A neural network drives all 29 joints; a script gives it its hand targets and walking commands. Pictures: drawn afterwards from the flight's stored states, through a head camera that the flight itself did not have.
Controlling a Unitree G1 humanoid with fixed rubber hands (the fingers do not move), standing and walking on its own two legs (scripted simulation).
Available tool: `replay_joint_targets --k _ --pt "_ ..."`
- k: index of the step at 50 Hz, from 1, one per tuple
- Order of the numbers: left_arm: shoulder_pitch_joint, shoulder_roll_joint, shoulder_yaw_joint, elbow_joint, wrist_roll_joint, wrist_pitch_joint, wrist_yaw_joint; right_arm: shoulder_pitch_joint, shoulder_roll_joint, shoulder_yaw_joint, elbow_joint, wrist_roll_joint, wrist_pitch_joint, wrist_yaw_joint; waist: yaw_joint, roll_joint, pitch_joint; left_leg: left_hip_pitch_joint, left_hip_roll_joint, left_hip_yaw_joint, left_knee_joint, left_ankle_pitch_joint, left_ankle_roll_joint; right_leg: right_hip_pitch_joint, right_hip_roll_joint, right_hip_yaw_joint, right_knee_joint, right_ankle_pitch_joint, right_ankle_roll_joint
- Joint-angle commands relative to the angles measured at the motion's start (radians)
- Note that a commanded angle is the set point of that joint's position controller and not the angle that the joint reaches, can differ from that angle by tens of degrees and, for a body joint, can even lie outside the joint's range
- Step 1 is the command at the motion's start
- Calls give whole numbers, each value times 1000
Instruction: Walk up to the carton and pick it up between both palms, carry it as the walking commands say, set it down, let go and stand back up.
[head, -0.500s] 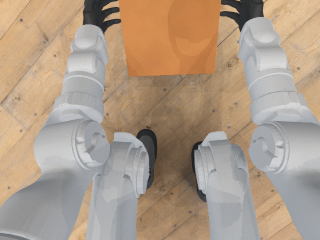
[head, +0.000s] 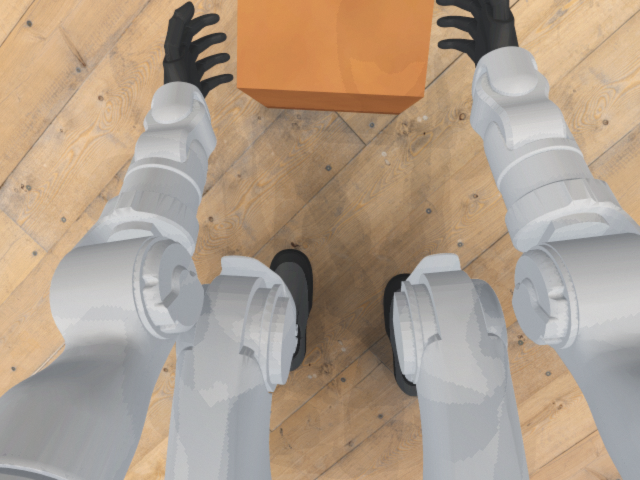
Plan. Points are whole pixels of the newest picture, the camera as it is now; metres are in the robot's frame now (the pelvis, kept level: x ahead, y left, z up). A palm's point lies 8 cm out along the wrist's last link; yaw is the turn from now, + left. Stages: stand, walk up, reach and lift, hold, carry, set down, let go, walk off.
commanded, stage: set down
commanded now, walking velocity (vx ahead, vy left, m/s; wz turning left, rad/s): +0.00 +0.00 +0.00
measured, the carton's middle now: (336, 18) +0.58 +0.03 -0.29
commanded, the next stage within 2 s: let go in 1.56 s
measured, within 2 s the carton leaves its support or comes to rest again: neither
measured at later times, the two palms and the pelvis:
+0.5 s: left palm (130, 51) +0.51 +0.22 -0.15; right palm out of the picture +0.55 -0.15 -0.14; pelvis +0.00 +0.00 +0.00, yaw +1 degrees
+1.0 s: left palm out of the picture +0.51 +0.23 +0.01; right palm out of the picture +0.56 -0.16 +0.02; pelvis +0.01 -0.01 +0.10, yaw +1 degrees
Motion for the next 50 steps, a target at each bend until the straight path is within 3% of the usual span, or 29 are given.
replay_joint_targets --k 1,7,12,17,23,28,32,34,38,43,50 --pt "-177 180 -160 -95 -158 -39 2 -228 -248 -16 -61 101 -29 3 -3 -36 -753 683 1 -124 -55 393 -48 96 -74 37 -128 306 -1" --pt "-148 223 -150 -131 -171 -36 0 -226 -257 -3 -122 128 -31 10 28 -54 -809 700 4 -118 -51 427 -40 133 -74 35 -113 324 7" --pt "-159 228 -187 -292 -225 -20 10 -251 -243 35 -263 176 -14 0 39 -66 -1084 834 -1 -91 -65 509 -34 294 -67 24 -129 396 10" --pt "-105 214 -206 -311 -245 33 12 -190 -238 10 -228 148 42 -20 21 -56 -1181 849 -4 -57 -116 404 -39 396 -64 -1 -172 320 0" --pt "-80 241 -182 -525 -254 86 25 -188 -228 8 -461 169 88 -44 44 -68 -1445 996 -20 -24 -166 429 -33 588 -38 -18 -227 350 1" --pt "-60 249 -182 -567 -242 157 13 -149 -211 5 -402 144 166 -44 46 -62 -1408 967 -18 -4 -245 278 -31 670 -31 -19 -308 247 -3" --pt "-66 261 -159 -679 -229 181 1 -174 -213 -13 -499 135 188 -46 49 -67 -1438 986 -20 -4 -290 285 -25 732 -23 -11 -367 273 -6" --pt "-54 254 -163 -677 -235 194 -7 -183 -212 -12 -517 131 196 -48 48 -79 -1438 980 -22 -5 -313 290 -21 765 -23 -6 -396 291 -5" --pt "-12 231 -167 -576 -230 211 -25 -146 -203 -26 -423 101 207 -33 37 -89 -1329 936 -19 -11 -380 248 -23 768 -26 -5 -463 265 -3" --pt "89 202 -140 -541 -194 180 -53 10 -142 -43 -351 86 180 1 50 -80 -1267 965 -21 -10 -439 381 -29 742 -13 -1 -531 391 3" --pt "184 185 -137 -630 -191 167 -89 71 -119 -40 -496 82 163 34 63 -88 -1369 1067 -29 -19 -563 521 -31 887 -12 22 -656 546 13"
